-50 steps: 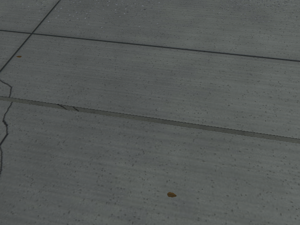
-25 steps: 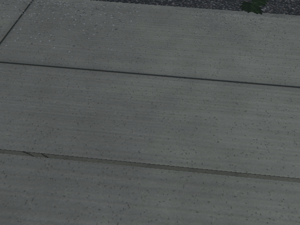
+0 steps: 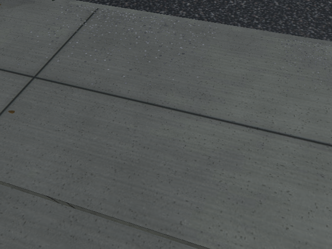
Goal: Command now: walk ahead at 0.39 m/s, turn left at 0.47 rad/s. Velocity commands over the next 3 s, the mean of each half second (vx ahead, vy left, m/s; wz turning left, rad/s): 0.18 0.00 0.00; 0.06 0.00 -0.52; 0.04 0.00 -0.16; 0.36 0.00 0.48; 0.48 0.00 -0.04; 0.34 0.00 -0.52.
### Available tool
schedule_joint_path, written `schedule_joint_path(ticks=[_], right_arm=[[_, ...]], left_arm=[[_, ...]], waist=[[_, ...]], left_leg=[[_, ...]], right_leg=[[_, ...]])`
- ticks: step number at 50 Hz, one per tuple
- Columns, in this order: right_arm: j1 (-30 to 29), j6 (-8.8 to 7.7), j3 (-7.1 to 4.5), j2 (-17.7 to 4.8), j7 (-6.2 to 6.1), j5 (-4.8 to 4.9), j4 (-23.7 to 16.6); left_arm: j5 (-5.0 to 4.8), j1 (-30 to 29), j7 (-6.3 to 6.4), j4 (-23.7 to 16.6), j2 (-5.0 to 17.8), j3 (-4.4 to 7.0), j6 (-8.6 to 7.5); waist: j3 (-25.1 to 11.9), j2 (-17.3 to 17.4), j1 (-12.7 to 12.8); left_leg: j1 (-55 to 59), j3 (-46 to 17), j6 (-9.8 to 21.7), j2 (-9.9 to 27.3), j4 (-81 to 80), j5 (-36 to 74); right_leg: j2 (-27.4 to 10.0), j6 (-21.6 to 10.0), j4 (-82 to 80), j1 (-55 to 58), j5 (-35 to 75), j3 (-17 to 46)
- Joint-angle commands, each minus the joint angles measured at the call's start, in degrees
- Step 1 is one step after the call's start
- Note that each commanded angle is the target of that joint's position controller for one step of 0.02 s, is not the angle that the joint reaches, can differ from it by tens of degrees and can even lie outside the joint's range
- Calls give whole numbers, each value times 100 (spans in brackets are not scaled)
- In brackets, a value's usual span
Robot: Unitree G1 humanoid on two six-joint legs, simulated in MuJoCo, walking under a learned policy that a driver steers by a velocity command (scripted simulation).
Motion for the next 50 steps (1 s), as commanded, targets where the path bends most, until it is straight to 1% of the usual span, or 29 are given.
schedule_joint_path(ticks=[1,4,6,8,10,11,12,13,14,15,16,18,20,22,27,30,32,33,34,35,36,37,38,39,40,42,43,45,50], right_arm=[[79,-10,-31,-105,62,-85,-326],[-571,-14,47,33,199,-150,-612],[-758,6,75,55,250,-167,-747],[-687,3,67,-42,266,-183,-782],[-25,-60,-42,-331,243,-238,-558],[386,-106,-169,-754,178,-284,-397],[922,-121,-243,-1251,76,-448,-321],[798,-111,-95,-986,51,-462,-313],[672,-80,-36,-743,91,-328,-427],[211,-77,-55,-803,78,-231,-495],[-146,-74,-15,-683,46,-215,-532],[-642,-41,16,-539,-23,-299,-566],[-775,-18,-6,-570,-91,-356,-561],[-793,-1,-24,-600,-175,-341,-520],[-863,113,-79,-755,-338,-288,-445],[-869,191,-109,-855,-330,-220,-400],[-991,252,-121,-903,-312,-106,-384],[-924,289,-113,-831,-296,-45,-330],[-627,343,-90,-632,-262,-34,-193],[-579,366,-23,-305,-199,-244,-330],[-1234,322,-53,-382,-235,-266,-657],[-1462,317,-96,-537,-248,-197,-714],[-1303,286,-141,-636,-235,-151,-647],[-1165,253,-193,-729,-241,-165,-495],[-1157,212,-223,-785,-228,-180,-458],[-1343,113,-226,-686,-220,-153,-499],[-1374,65,-217,-623,-226,-167,-496],[-1354,8,-183,-498,-216,-198,-473],[-1407,36,-112,-482,-143,-127,-493]], left_arm=[[22,-579,127,-415,806,136,-58],[-50,-423,256,-398,977,165,48],[-146,-98,252,-231,1019,170,118],[-235,-53,202,-100,1076,187,179],[-309,-292,154,-62,1113,188,218],[-258,-62,115,-2,1008,148,220],[-47,126,64,-112,672,15,187],[-105,840,12,52,121,-172,204],[-286,520,21,112,671,-7,273],[-392,-59,50,-116,830,56,332],[-355,-252,128,-104,760,68,420],[-253,-126,254,-60,753,137,672],[-217,6,312,-98,659,173,792],[-211,-95,332,-220,638,202,836],[-189,-521,218,-549,596,181,851],[-182,-551,124,-671,677,206,860],[-160,-263,57,-649,680,226,869],[-130,-12,37,-570,741,266,875],[-93,115,41,-558,948,335,861],[-91,134,137,-696,1590,456,846],[82,97,92,-871,1813,440,714],[130,-98,50,-918,1689,425,563],[-20,-305,73,-953,1579,426,468],[-175,-458,97,-1001,1343,375,450],[-261,-480,125,-1010,1162,315,441],[-177,-367,208,-1012,994,233,420],[-139,-288,243,-1008,1007,230,406],[-145,-170,279,-1015,1146,275,405],[-204,-210,258,-1129,1341,362,515]], waist=[[216,-604,-311],[200,-575,-78],[110,-555,9],[23,-666,-106],[-316,-678,-569],[-669,-337,-686],[-1534,474,-673],[-2486,1236,-315],[-2535,560,-511],[-1795,483,-460],[-1319,135,-343],[-797,302,-38],[-695,400,38],[-631,421,18],[-644,448,-88],[-655,488,-88],[-644,456,111],[-645,332,204],[-439,-266,198],[-252,-2000,-80],[-302,-1915,104],[-331,-1333,70],[-380,-1116,-92],[-430,-896,-143],[-343,-954,-142],[-188,-1007,-127],[-240,-960,-118],[-417,-933,-100],[-359,-1091,-28]], left_leg=[[131,17,-98,73,-886,890],[546,539,-121,-109,-1840,1419],[699,513,-54,-204,-2244,1182],[914,497,109,-335,-2569,699],[1837,662,320,-598,-3358,1002],[2823,562,447,-493,-3660,2792],[4683,-539,913,748,-2895,6103],[5618,-1888,1959,1966,-2928,6906],[5058,-1625,1825,1706,-3211,5755],[4541,-1143,1578,1484,-3482,4549],[3892,-886,1330,1278,-3764,3343],[2557,-414,1118,1061,-4364,1770],[2108,-126,1179,1051,-4651,1063],[2090,57,1211,1101,-4802,562],[2376,447,1100,1233,-4851,199],[2601,592,960,1340,-4672,232],[2600,778,718,1284,-4300,189],[2500,921,482,1129,-3915,12],[2075,1279,47,753,-2997,-446],[495,1779,-559,-49,-1117,-2286],[-135,759,-651,-646,-61,-2983],[-241,305,-535,-584,389,-2529],[-386,155,-416,-470,342,-1816],[-442,94,-360,-349,238,-1355],[-483,78,-340,-314,81,-941],[-471,39,-351,-415,-281,-479],[-408,12,-377,-463,-538,-345],[-161,-2,-468,-559,-1053,-249],[510,-29,-648,-695,-1902,-416]], right_leg=[[-1478,-664,-809,-378,2371,312],[-1439,-593,-553,-267,2924,-130],[-1590,-631,-301,119,3173,-9],[-1731,-607,57,489,3604,172],[-1527,-390,946,676,4023,269],[-1127,-117,1785,402,3478,169],[-668,207,3335,-908,847,150],[-115,502,4738,-1830,-3167,947],[-257,534,5110,-1845,-3284,1603],[-384,511,5237,-2439,-3130,1401],[-556,510,5095,-2586,-2798,1350],[-658,593,4902,-2017,-2034,1254],[-612,601,4901,-1831,-1710,1104],[-650,575,4668,-1965,-1476,1054],[-688,507,3611,-1809,-1111,843],[-581,373,2972,-1504,-1110,644],[-448,178,2053,-996,-655,453],[-286,0,1480,-627,-347,402],[-478,-302,655,-298,241,1007],[-1931,-948,303,299,2053,3096],[-2383,-1796,49,-139,2099,4012],[-2102,-1654,-48,-194,1654,3605],[-1773,-1278,-119,-52,587,3249],[-1608,-999,-215,38,-662,3151],[-1533,-916,-417,14,-1559,3170],[-1401,-843,-469,126,-957,3068],[-1345,-820,-341,278,-164,2920],[-1264,-824,-74,467,1081,2705],[-1183,-952,145,81,1204,2876]])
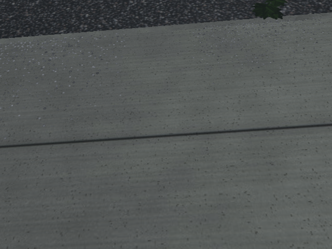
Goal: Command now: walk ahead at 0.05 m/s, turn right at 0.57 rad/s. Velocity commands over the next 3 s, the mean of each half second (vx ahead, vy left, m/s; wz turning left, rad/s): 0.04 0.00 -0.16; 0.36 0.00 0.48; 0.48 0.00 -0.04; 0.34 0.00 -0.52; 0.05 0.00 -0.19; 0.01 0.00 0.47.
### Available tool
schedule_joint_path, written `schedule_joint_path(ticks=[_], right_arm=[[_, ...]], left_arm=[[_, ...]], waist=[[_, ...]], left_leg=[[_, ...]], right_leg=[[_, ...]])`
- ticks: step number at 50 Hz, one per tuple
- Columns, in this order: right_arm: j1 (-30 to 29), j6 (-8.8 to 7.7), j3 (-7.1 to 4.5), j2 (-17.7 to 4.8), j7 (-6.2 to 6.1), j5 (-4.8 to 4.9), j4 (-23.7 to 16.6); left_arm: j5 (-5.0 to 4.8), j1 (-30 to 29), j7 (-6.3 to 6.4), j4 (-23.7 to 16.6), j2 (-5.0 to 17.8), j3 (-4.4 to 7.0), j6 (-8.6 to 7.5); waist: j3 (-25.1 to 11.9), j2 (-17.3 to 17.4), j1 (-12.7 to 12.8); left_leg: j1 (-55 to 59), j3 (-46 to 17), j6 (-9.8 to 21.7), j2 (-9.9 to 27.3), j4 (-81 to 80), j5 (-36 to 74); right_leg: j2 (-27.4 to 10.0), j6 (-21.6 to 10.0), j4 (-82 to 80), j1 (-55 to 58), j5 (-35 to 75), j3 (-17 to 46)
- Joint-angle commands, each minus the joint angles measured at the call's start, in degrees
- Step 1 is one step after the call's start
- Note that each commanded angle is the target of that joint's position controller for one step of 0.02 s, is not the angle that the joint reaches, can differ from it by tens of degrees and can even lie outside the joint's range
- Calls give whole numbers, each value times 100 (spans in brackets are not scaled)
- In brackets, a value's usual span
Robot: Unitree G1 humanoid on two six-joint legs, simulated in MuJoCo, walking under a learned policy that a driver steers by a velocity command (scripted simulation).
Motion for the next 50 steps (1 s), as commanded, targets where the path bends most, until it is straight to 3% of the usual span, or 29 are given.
schedule_joint_path(ticks=[1,6,8,9,10,11,12,14,17,19,20,23,24,25,26,27,28,30,34,40,42,43,44,45,46,47,48,49,50], right_arm=[[-421,-83,-7,-344,40,30,-398],[-20,-205,-24,-535,148,64,-349],[380,-260,-53,-652,196,-3,-241],[586,-250,-105,-964,171,-125,-264],[547,-173,-119,-1238,143,-249,-214],[591,-185,25,-747,173,-222,-219],[356,-216,112,-485,205,-156,-313],[-48,-207,239,-243,267,-63,-302],[58,-43,115,-721,221,-1,-213],[349,15,31,-995,182,14,-200],[358,29,20,-1025,173,37,-226],[298,125,81,-767,77,167,-328],[280,118,130,-605,58,141,-385],[54,75,189,-338,63,128,-548],[-201,-1,218,-253,82,200,-783],[-229,-80,122,-549,116,209,-835],[54,-105,59,-663,166,234,-711],[297,-106,60,-520,228,176,-582],[-65,-128,194,-177,415,152,-812],[-569,-29,348,-139,578,115,-1321],[-204,-29,224,-417,585,136,-1330],[314,-43,75,-621,588,161,-1192],[1078,-7,-99,-844,564,198,-957],[1918,129,-268,-1104,481,295,-738],[2390,164,-297,-1407,396,355,-623],[2704,90,-214,-1224,411,176,-668],[2166,-36,-128,-1078,430,74,-809],[1528,-143,-38,-869,429,60,-927],[1127,-198,39,-655,400,25,-997]], left_arm=[[-18,-80,16,-383,1142,292,-2],[-32,-493,18,-605,1092,264,113],[-35,-575,64,-685,916,175,145],[82,-337,71,-722,598,74,137],[107,147,71,-754,324,12,98],[119,252,59,-683,764,91,66],[46,116,57,-574,1050,171,83],[124,15,73,-423,795,119,181],[100,-427,38,-478,441,-18,144],[-6,-529,76,-454,564,18,108],[-35,-493,89,-423,621,38,109],[-25,-335,29,-332,607,66,71],[19,-149,30,-326,723,103,51],[118,309,47,-240,1048,191,39],[190,644,-18,-145,1382,285,-16],[274,341,-21,-251,1157,218,-139],[207,46,19,-348,839,142,-233],[48,-85,44,-380,660,88,-333],[108,233,-1,-305,750,126,-377],[-64,525,-94,-213,1201,265,-295],[-72,479,-105,-262,1227,255,-229],[-62,626,-106,-250,1118,196,-192],[-50,897,-105,-225,1127,149,-200],[32,744,-155,-337,1153,99,-255],[211,514,-287,-663,563,-89,-364],[-32,-77,-331,-796,656,-65,-501],[-217,-686,-304,-1014,816,-26,-551],[-164,-793,-257,-1064,876,-5,-577],[-57,-560,-204,-926,862,19,-562]], waist=[[-363,-967,50],[-622,-1088,-129],[-737,-910,-339],[-1132,-25,-248],[-1054,1370,154],[-1227,1202,72],[-966,731,29],[-666,579,153],[-413,854,-24],[-554,883,-166],[-582,923,-144],[-577,860,58],[-618,586,150],[-531,-266,321],[-265,-1508,491],[158,-1402,365],[279,-1167,153],[390,-956,67],[350,-755,263],[574,-897,329],[273,-771,26],[-366,-523,-245],[-1118,-319,-546],[-1612,-75,-961],[-2200,1059,-828],[-2346,264,-1142],[-1325,-125,-1034],[-672,-235,-709],[-459,17,-416]], left_leg=[[-157,9,-92,-102,-404,-107],[733,30,-9,-234,-1341,-176],[1795,19,207,17,-2526,1264],[2813,-874,571,1008,-2470,2589],[3457,-2220,1611,2013,-2229,4597],[3140,-2780,2248,2454,-2333,4070],[2832,-2244,2133,2072,-2342,3477],[2319,-1497,1606,1395,-2446,2402],[1977,-1066,1414,823,-2415,2590],[2326,-1365,1494,905,-2365,2660],[2411,-1509,1501,937,-2363,2569],[1711,-1613,1208,620,-2514,-162],[928,-1519,994,456,-2306,-1092],[-161,-780,653,-51,-1386,-1794],[-946,117,507,-589,-44,-2054],[-1389,-162,510,-90,1006,-1926],[-1552,-276,543,72,1464,-1571],[-1860,-251,439,268,1757,-898],[-1495,267,184,422,1322,-64],[-411,890,414,324,-226,-432],[322,1167,629,-34,-602,-381],[1521,1419,739,-383,-1059,46],[3288,1428,870,-592,-1249,637],[5159,465,1141,-61,-1315,677],[6395,-2067,1793,1353,-1777,-568],[5829,-3356,1997,1972,-2750,-1447],[4927,-3045,1845,1900,-2989,-1333],[3916,-2444,1725,1641,-3028,-928],[3207,-1928,1636,1379,-3059,-559]], right_leg=[[-1295,-881,-373,594,1415,1404],[-1177,-739,234,657,2338,1836],[-823,-329,695,400,1963,1685],[-366,-25,1691,-194,863,1206],[597,295,2631,-1514,-2525,607],[289,516,3705,-1621,-3043,692],[140,606,4153,-1603,-2671,721],[-218,810,3633,-1328,-2046,489],[-111,940,2029,-600,-1624,-201],[48,900,1443,-456,-1256,-279],[75,850,1162,-376,-1056,-272],[55,493,-70,633,-246,-409],[-357,290,-6,1333,-381,-149],[-1105,-152,-234,1781,-1432,637],[-2112,-852,-1104,1601,-2417,2243],[-2538,-1088,-1315,1392,-2410,2673],[-2323,-915,-1285,1432,-2193,2236],[-2046,-631,-1311,1701,-1264,1438],[-1740,-543,-1430,1449,78,155],[-1970,-442,-1275,1000,439,-593],[-1881,-264,-495,1157,2341,-1012],[-1631,-46,689,1107,3933,-1458],[-1508,166,1884,387,4511,-1540],[-1373,495,3251,-1228,2509,-1442],[-788,650,5021,-2979,-2222,-1014],[-662,511,5485,-3370,-2119,-203],[-795,357,5301,-3578,-1717,-202],[-982,277,4833,-3328,-1328,-199],[-1074,282,4668,-2861,-1158,-226]])
Over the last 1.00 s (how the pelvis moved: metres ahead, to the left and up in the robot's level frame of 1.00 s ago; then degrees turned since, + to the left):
0.18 -0.01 0.00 -19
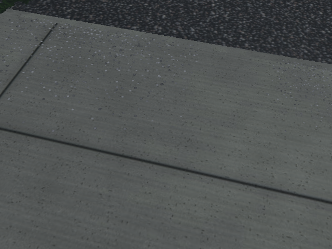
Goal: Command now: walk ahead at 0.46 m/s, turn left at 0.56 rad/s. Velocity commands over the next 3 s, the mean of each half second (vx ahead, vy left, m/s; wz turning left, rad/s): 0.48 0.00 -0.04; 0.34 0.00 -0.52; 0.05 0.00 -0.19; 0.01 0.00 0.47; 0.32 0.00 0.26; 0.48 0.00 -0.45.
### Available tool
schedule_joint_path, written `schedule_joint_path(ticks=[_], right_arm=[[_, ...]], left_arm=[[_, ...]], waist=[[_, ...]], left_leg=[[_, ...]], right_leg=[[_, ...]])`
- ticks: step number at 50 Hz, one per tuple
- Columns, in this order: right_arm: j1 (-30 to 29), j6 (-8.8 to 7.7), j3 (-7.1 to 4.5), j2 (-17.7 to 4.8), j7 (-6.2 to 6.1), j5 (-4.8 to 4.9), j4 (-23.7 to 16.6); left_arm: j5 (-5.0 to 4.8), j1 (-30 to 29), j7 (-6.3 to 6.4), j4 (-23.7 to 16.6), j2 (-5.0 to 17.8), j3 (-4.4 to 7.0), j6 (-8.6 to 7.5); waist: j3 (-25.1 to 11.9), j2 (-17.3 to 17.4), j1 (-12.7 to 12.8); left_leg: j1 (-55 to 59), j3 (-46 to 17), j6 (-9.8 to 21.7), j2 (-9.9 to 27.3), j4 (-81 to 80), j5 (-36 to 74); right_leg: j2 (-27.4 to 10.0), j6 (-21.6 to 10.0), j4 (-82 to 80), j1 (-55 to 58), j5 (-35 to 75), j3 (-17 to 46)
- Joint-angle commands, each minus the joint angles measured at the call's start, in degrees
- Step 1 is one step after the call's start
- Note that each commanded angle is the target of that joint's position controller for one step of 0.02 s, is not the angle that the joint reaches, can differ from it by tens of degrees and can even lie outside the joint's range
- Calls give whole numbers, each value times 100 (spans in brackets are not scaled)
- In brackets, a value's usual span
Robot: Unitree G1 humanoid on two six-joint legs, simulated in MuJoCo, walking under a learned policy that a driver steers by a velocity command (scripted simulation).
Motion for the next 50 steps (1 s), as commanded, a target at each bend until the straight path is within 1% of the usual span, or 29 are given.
schedule_joint_path(ticks=[1,4,5,8,14,17,18,19,20,21,22,23,24,25,26,27,30,33,35,38,41,42,43,44,45,46,47,48,50], right_arm=[[273,-156,-172,-770,-93,-128,-294],[193,-178,-109,-690,-157,-124,-339],[247,-178,-106,-720,-177,-121,-320],[493,-257,-65,-727,-180,-183,-236],[651,-183,-124,-948,-146,-181,-20],[352,-122,-210,-1159,-165,-178,-9],[167,-103,-245,-1232,-180,-162,-10],[-128,-96,-243,-1205,-183,-124,-41],[-436,-155,-161,-1016,-207,-148,-83],[-472,-301,128,71,-163,-313,-222],[601,-571,207,161,13,-49,-463],[215,-707,78,-644,81,111,-481],[-52,-731,44,-754,96,142,-611],[-177,-683,85,-598,10,29,-619],[-256,-635,76,-574,-50,-63,-667],[-288,-567,31,-667,-89,-84,-659],[-652,-449,66,-490,-188,-187,-808],[-1232,-435,145,-151,-153,-160,-952],[-1525,-443,138,-101,-124,-151,-1044],[-1545,-477,20,-311,-77,-121,-1121],[-778,-555,-159,-667,-93,-142,-926],[-152,-595,-225,-831,-128,-207,-793],[649,-608,-275,-1187,-178,-356,-739],[655,-512,-250,-1335,-160,-479,-703],[482,-397,-249,-1088,-144,-300,-763],[116,-294,-117,-598,-198,-246,-923],[-126,-200,-33,-407,-231,-204,-889],[-263,-147,-12,-401,-246,-213,-848],[-385,-145,-67,-584,-276,-305,-702]], left_arm=[[47,-484,38,-704,657,167,-203],[103,-224,-72,-618,477,146,-53],[124,-410,-75,-697,361,86,-2],[94,-893,-54,-841,354,55,81],[-6,-1496,-188,-1144,338,58,187],[28,-914,-165,-1172,511,179,313],[15,-275,-136,-1070,678,272,378],[-21,847,-99,-772,921,415,419],[-55,1957,-62,-355,1094,514,415],[24,1846,-117,-98,926,374,307],[99,692,-151,-621,963,188,65],[96,455,-208,-857,593,160,-32],[66,397,-244,-804,513,132,-73],[75,217,-252,-844,582,137,-98],[110,152,-212,-827,641,133,-125],[140,165,-144,-848,582,94,-167],[71,566,55,-743,627,121,-210],[29,863,160,-663,631,140,-89],[37,971,179,-607,696,176,31],[-3,1140,214,-529,720,236,207],[-2,563,311,-803,786,311,279],[4,286,297,-966,685,284,261],[132,199,274,-1241,251,142,237],[104,1699,227,-1151,-245,-4,238],[7,2021,195,-936,591,113,301],[-50,1233,204,-1003,897,226,389],[-11,762,248,-1084,958,257,470],[34,517,281,-1162,952,287,552],[21,515,280,-1260,643,233,661]], waist=[[-499,634,-124],[-387,758,162],[-280,811,138],[-234,889,-2],[-39,717,-99],[-511,1071,299],[-791,1178,632],[-1130,919,1171],[-1136,169,1721],[-550,-1108,1051],[-1005,-1765,-152],[-615,-632,84],[-128,113,-18],[-49,526,-129],[83,537,-194],[51,482,-225],[-20,215,-27],[-111,27,260],[-52,-178,406],[-227,-417,428],[-536,-603,-47],[-952,-543,-390],[-1958,162,-621],[-2919,2027,116],[-3156,1758,76],[-2253,1260,-112],[-1625,821,-112],[-1193,807,-59],[-777,978,116]], left_leg=[[1569,-2277,920,1641,-1724,1165],[1023,-1655,900,1402,-1983,1566],[817,-1432,909,1362,-2091,1680],[871,-1058,857,1365,-2265,2102],[2338,-437,654,1840,-2521,3028],[2697,90,458,1843,-1573,6256],[2671,158,402,1854,-841,7038],[2257,251,329,1688,435,7100],[1273,335,157,1036,2727,5246],[-857,156,75,16,5112,66],[-2317,-938,182,-124,5909,-230],[-2446,-977,230,266,5726,354],[-2444,-889,239,546,5193,846],[-2215,-840,147,797,4595,1011],[-2035,-828,10,888,4138,1215],[-1853,-853,-83,982,3793,1459],[-1921,-603,-456,944,2646,2150],[-1593,-441,-648,659,1109,3150],[-1271,-273,-693,394,397,3474],[-906,-388,-595,192,-115,3560],[-242,-527,-329,232,-525,3341],[649,-526,-148,478,-783,4031],[2468,-1452,246,1622,-205,5784],[4181,-3690,1445,3360,-75,7520],[3841,-4129,1570,3290,-378,5493],[3102,-3107,1326,2849,-620,4527],[2299,-2376,1097,2473,-798,3996],[1569,-1952,1016,2211,-955,3791],[539,-1233,962,1923,-1338,3620]], right_leg=[[-164,-136,85,-1678,373,266],[25,37,178,-1715,1187,-45],[51,110,-60,-1795,1256,-189],[83,196,-540,-1818,1882,-341],[209,-195,-1747,-2037,1720,-449],[573,-523,-1937,-988,959,-779],[679,-625,-2020,-344,728,-804],[800,-773,-2638,914,1078,-758],[737,-954,-3474,2149,1587,-450],[219,-1190,-3269,2519,2424,886],[-981,-2264,-4832,2644,983,4294],[-1140,-2276,-5332,2236,46,4179],[-1001,-2116,-5515,1609,-386,3607],[-775,-1939,-5628,1240,-343,3251],[-581,-1857,-5675,972,50,2901],[-449,-1770,-5726,882,542,2576],[-172,-1648,-5672,1042,2473,1653],[149,-1370,-5459,1103,2644,1158],[256,-1168,-5148,1038,3100,1048],[154,-952,-4563,1376,3402,1384],[125,-681,-3637,1717,4148,1751],[396,-452,-2875,1555,4207,1613],[806,-210,-1252,592,2409,1373],[1543,111,639,-1089,-2116,1100],[974,209,1389,-1313,-1465,1200],[790,322,1493,-1644,-986,873],[612,386,1280,-1667,-578,637],[482,417,1149,-1520,-374,574],[385,375,672,-962,-148,359]])
Over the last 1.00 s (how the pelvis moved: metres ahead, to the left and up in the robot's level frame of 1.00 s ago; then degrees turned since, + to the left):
0.21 0.12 -0.01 15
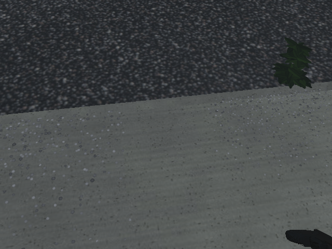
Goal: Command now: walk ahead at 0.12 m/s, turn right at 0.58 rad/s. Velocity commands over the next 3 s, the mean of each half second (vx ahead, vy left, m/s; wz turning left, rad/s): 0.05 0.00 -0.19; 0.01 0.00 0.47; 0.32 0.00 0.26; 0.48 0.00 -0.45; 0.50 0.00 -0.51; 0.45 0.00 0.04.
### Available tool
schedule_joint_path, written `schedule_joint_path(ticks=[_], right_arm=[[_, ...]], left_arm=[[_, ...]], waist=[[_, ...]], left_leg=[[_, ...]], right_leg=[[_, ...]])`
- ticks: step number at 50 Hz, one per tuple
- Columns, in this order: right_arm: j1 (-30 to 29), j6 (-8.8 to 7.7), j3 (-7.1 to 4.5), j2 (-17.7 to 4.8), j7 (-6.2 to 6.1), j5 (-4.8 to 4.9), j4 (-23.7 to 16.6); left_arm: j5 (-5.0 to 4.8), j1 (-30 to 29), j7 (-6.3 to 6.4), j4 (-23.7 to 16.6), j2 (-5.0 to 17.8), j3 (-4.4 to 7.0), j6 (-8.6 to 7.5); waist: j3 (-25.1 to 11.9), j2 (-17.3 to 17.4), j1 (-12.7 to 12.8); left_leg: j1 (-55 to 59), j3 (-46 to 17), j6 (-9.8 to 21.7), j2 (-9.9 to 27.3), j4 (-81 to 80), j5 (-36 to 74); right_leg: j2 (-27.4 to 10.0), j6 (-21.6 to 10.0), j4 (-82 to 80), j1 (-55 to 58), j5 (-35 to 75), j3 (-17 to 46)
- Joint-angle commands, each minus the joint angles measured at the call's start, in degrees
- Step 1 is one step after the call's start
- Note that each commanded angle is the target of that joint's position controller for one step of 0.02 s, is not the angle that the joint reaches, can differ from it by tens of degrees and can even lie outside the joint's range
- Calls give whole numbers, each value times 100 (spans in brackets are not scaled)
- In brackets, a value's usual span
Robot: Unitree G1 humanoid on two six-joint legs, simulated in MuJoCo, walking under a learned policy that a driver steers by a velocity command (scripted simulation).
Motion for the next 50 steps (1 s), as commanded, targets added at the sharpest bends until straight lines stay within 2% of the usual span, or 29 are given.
schedule_joint_path(ticks=[1,5,12,14,15,16,17,18,20,21,24,26,28,29,30,31,32,33,35,36,37,40,43,45,46,47,48,49,50], right_arm=[[64,-11,-209,-743,-71,-44,-179],[151,33,-299,-986,-125,30,-7],[227,225,-304,-1210,-10,179,208],[262,246,-149,-888,26,246,351],[532,199,-6,-536,90,202,469],[686,145,141,-171,179,-45,399],[766,173,72,-358,141,60,433],[671,225,-9,-756,106,109,490],[588,281,-85,-878,52,116,557],[593,319,-116,-967,39,76,521],[710,348,-147,-917,82,203,425],[699,378,-155,-804,104,221,346],[748,408,-182,-814,116,192,280],[732,412,-269,-1096,88,169,245],[837,426,-348,-1292,37,181,257],[1051,427,-392,-1447,7,117,206],[1419,379,-393,-1467,-16,20,261],[1419,274,-378,-1487,-21,-1,214],[847,215,-380,-1432,-80,168,44],[648,265,-349,-1287,-125,232,-16],[579,341,-342,-1245,-154,248,-33],[604,511,-412,-1331,-209,235,-107],[535,578,-458,-1382,-176,262,-199],[334,615,-445,-1320,-161,333,-278],[375,616,-418,-1204,-173,358,-295],[514,607,-350,-932,-172,296,-328],[607,529,-337,-772,-150,253,-484],[556,461,-475,-1209,-148,189,-459],[607,466,-571,-1424,-123,265,-367]], left_arm=[[8,518,46,-404,294,120,94],[97,19,14,-623,224,41,72],[112,-417,-131,-748,245,-29,75],[166,-118,-158,-573,118,-50,39],[220,-79,-132,-575,235,-44,37],[301,-67,-61,-678,627,-21,48],[430,-572,-77,-692,544,-62,-9],[420,-1004,-132,-783,274,-120,-101],[357,-1103,-137,-668,407,-59,-186],[288,-1058,-113,-602,486,-24,-196],[191,-781,-14,-522,520,43,-124],[139,-803,50,-507,527,91,-83],[96,-811,99,-466,501,137,-66],[147,-715,116,-503,416,146,-89],[215,-769,126,-586,286,131,-104],[224,-1159,145,-678,156,87,-109],[179,-1573,149,-819,23,49,-115],[133,-1556,120,-800,28,64,-112],[139,-1210,104,-643,168,122,-107],[173,-1189,122,-611,218,144,-131],[173,-1147,111,-590,114,120,-158],[105,-1015,15,-524,-74,50,-229],[60,-795,-76,-461,63,100,-261],[66,-451,-126,-357,96,147,-294],[94,-295,-122,-301,187,198,-300],[182,-115,-80,-331,569,298,-287],[357,-300,-85,-394,1094,409,-234],[503,-383,-94,-523,870,349,-312],[433,-667,-64,-575,545,249,-362]], waist=[[-904,864,12],[-1171,705,-132],[-964,809,-233],[-1022,709,-15],[-1099,466,-53],[-1334,-709,-331],[-1123,-1298,-394],[-863,-996,-375],[-707,-958,-365],[-629,-972,-330],[-713,-832,-233],[-718,-723,-210],[-718,-451,-246],[-738,176,-121],[-808,931,-94],[-747,1389,-393],[-835,1659,-706],[-973,1262,-699],[-955,641,-346],[-965,638,-291],[-952,727,-260],[-1081,901,-318],[-1073,1167,-353],[-1004,1203,-144],[-982,1092,-94],[-1012,298,-151],[-777,-1405,-366],[-817,-1119,-228],[-665,-721,-355]], left_leg=[[1002,-1072,1166,1453,-1167,1270],[1340,-853,1416,1789,-1263,1482],[1264,-547,1203,1701,-1136,328],[954,-437,833,1423,-670,90],[532,-292,346,1139,-415,-363],[28,205,-169,605,646,-1783],[212,-40,-395,452,790,-2549],[550,-164,-491,484,892,-2150],[465,-4,-521,281,749,-1330],[425,-48,-542,292,838,-1207],[180,8,-425,264,1230,-1427],[104,26,-283,272,1194,-1462],[355,-82,-69,292,681,-440],[557,-457,139,480,564,1029],[794,-1220,560,837,186,1451],[1230,-2297,1182,1361,-362,1789],[1852,-3110,1736,1900,-804,2060],[2102,-3164,1859,2037,-789,2154],[2030,-2500,1415,1699,-557,2073],[1922,-2295,1209,1493,-568,1836],[1761,-2159,1121,1313,-564,1749],[1544,-2040,1008,1069,-514,1294],[1287,-2417,992,1072,-552,691],[999,-2573,798,907,-428,181],[691,-2540,574,710,-282,-386],[-16,-2125,219,304,596,-1557],[-1142,-1002,-163,-631,1948,-2951],[-1276,-1164,-320,-181,3332,-2963],[-1373,-1182,-316,-33,3773,-2395]], right_leg=[[-408,65,-319,-308,305,-125],[-622,30,-1312,-235,781,-131],[-350,-265,-3278,756,1080,-471],[-197,-485,-4790,1821,1780,-529],[-540,-643,-5289,2572,2482,-67],[-1795,-964,-5281,3061,4174,1271],[-2138,-1689,-5406,1809,3365,1300],[-1704,-1610,-5459,1452,2746,869],[-1279,-1215,-5286,1564,2538,338],[-1367,-1226,-5194,1568,2925,327],[-1662,-1405,-4898,1897,3799,342],[-1802,-1443,-4742,1967,3864,357],[-1639,-1201,-4427,1806,3396,105],[-1257,-910,-4022,1578,2852,-323],[-662,-535,-3331,1150,2270,-963],[-59,-213,-2514,375,1404,-1074],[206,-151,-1493,-534,-689,-609],[93,-153,-635,-846,-1090,-77],[-139,-133,-663,-950,-395,108],[-190,-96,-1085,-788,-82,65],[-119,-37,-1413,-562,120,-72],[60,14,-2520,129,503,-198],[203,-10,-3447,688,820,-244],[269,-135,-4580,1270,1527,-357],[121,-264,-5071,1717,1854,-296],[-914,-641,-5425,2269,1809,646],[-2225,-1533,-5754,2136,2543,2243],[-2573,-2006,-5987,1759,1671,2636],[-2210,-1805,-6086,1612,547,2162]])
Over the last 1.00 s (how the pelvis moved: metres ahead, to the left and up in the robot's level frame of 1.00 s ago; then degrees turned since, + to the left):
0.52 -0.01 0.03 -23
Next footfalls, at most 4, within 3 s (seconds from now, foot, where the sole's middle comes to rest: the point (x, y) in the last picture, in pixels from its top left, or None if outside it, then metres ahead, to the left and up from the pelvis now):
0.30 right None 0.10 -0.14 -0.77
0.56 left None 0.11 0.09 -0.77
0.94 right None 0.11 -0.15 -0.77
1.38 left None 0.08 0.14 -0.77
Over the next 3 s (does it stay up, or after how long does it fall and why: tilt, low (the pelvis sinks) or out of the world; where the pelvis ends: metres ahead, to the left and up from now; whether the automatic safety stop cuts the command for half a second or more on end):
stays up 0.86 0.04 0.01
